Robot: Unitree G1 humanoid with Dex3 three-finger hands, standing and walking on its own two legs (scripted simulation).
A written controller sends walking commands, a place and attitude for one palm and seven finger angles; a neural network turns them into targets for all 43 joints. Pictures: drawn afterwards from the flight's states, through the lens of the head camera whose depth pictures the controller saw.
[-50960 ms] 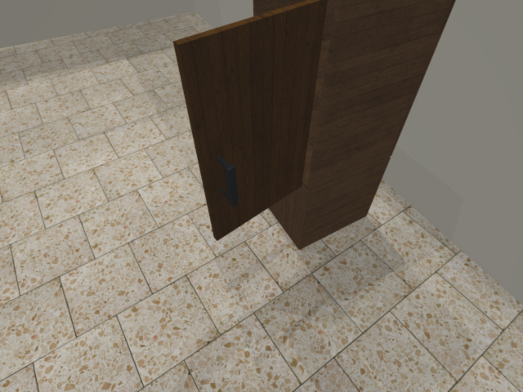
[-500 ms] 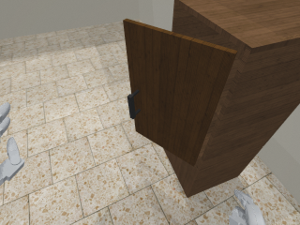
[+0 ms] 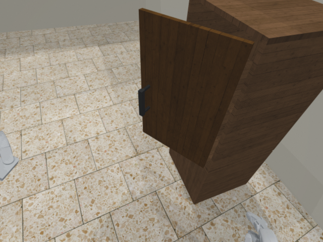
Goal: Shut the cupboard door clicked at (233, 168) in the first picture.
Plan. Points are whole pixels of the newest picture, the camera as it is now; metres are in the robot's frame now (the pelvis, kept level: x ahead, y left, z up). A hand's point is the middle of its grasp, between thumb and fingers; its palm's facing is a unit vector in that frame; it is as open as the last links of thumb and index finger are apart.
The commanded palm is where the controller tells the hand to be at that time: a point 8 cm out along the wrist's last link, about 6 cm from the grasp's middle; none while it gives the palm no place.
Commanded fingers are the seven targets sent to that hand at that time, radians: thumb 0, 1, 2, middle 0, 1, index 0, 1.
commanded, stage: step back with the hand held close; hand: left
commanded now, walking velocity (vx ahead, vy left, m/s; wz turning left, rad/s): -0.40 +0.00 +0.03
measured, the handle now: (144, 100) +0.66 +0.10 -0.06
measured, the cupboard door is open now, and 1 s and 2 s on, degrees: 34 34 34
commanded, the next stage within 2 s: stop stepping back and stand still in 1.02 s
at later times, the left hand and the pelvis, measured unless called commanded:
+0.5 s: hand (10, 169) +0.18 +0.26 +0.20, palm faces +0.49 -0.77 -0.42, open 7.4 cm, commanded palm +0.12 +0.29 +0.20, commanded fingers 0.00 0.90 0.90 -0.20 -0.30 -0.20 -0.30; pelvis -0.02 -0.01 +0.01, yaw +1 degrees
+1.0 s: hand out of the picture +0.07 +0.27 +0.19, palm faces +0.55 -0.72 -0.42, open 7.4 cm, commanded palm +0.02 +0.29 +0.20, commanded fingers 0.00 0.90 0.90 -0.20 -0.30 -0.20 -0.30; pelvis -0.10 -0.02 +0.01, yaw +3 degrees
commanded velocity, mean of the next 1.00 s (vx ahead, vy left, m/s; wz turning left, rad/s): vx -0.40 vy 0.00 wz -0.02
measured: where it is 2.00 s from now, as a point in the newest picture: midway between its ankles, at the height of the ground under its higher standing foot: outside the picture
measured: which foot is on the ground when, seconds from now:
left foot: down 0.00-0.62, up 0.64-0.78, down 0.80-1.00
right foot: down 0.00-0.82, up 0.84-0.92, down 0.94-1.00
